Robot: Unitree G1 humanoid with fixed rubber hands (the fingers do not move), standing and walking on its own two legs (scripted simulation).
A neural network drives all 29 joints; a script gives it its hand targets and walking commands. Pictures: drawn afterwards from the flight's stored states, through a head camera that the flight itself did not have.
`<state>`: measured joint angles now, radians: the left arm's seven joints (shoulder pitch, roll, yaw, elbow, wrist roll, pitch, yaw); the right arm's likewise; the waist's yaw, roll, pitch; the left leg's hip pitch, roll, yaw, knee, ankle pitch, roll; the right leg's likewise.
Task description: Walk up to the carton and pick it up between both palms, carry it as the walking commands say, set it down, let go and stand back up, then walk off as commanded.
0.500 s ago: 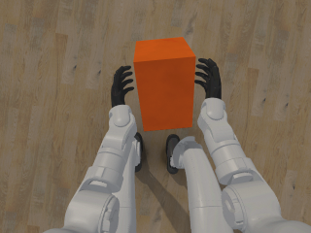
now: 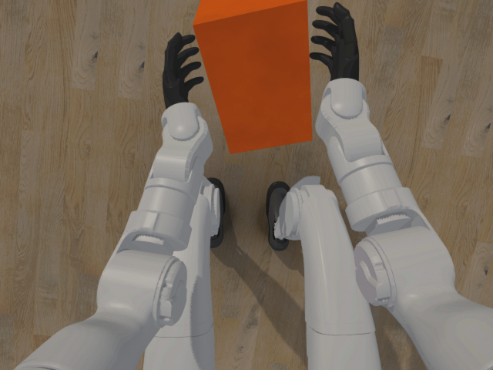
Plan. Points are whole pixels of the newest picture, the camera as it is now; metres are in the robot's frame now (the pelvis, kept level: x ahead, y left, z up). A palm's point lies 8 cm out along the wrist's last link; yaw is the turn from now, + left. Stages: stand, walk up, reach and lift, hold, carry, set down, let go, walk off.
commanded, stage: set down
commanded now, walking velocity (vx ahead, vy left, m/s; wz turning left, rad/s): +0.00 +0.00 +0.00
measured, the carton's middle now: (258, 65) +0.51 +0.00 -0.27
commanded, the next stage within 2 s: none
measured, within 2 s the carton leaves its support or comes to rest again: neither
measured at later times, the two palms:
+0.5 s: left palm (187, 84) +0.47 +0.12 -0.24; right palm (327, 50) +0.52 -0.10 -0.21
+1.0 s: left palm (190, 72) +0.51 +0.13 -0.32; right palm (313, 46) +0.55 -0.10 -0.29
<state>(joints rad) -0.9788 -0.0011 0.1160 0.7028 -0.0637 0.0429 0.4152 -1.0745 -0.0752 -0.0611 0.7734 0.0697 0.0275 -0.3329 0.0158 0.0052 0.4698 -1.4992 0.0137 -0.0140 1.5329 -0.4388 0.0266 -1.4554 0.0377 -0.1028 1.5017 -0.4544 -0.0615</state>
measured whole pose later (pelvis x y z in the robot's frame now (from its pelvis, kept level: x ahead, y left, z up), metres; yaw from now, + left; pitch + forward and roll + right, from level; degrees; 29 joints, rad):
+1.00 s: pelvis +0.00 +0.00 -0.16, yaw -1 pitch +26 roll -1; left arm -1.34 0.03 0.42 0.77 0.11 0.31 0.24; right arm -1.47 -0.10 -0.30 0.90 -0.13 0.22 -0.18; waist 0.04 0.01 0.52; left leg -1.96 0.00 -0.01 2.07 -0.56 0.01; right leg -1.95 0.06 -0.10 2.06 -0.57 -0.07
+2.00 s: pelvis +0.03 -0.01 -0.18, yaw -3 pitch +36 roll +2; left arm -1.42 0.02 0.65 0.80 0.25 0.17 -0.03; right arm -1.50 -0.14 -0.33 0.90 -0.18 0.16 -0.08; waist 0.07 0.02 0.43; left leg -2.10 -0.01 -0.02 2.16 -0.68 -0.03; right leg -2.13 0.11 -0.09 2.15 -0.64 -0.10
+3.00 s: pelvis +0.06 -0.01 -0.18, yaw -3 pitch +43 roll +1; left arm -1.44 0.01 0.72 0.80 0.31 0.12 -0.04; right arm -1.51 -0.14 -0.34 0.90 -0.21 0.11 -0.05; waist 0.07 0.02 0.35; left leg -2.18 -0.01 -0.02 2.16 -0.72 -0.03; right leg -2.21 0.12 -0.09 2.15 -0.69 -0.10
